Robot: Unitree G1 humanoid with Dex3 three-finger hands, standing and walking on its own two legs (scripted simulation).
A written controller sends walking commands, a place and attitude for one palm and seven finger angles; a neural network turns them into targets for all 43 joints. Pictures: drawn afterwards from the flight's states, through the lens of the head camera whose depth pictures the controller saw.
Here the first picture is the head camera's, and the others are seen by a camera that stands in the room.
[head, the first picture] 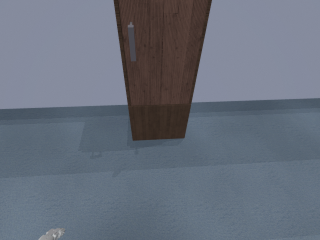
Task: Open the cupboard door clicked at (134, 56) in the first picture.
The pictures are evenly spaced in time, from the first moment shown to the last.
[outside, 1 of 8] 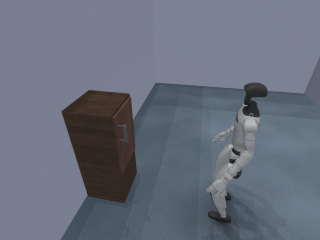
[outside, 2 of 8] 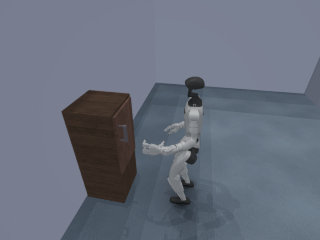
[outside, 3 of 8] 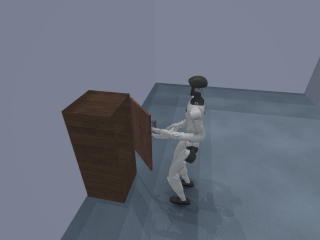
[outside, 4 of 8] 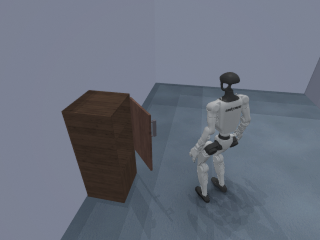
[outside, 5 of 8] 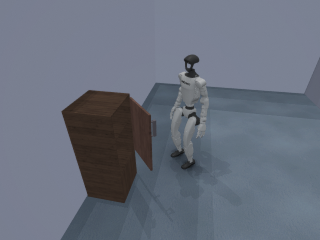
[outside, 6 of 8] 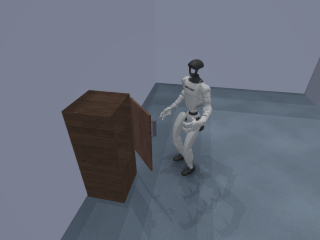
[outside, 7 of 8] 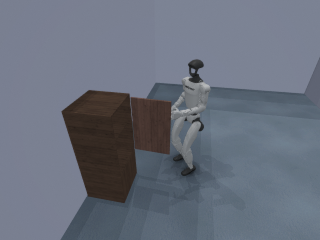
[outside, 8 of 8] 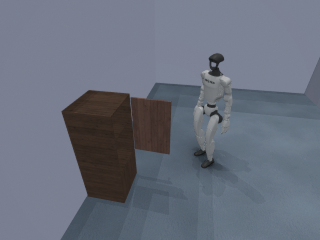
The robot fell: no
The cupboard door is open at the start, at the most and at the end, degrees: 0 88 88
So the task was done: yes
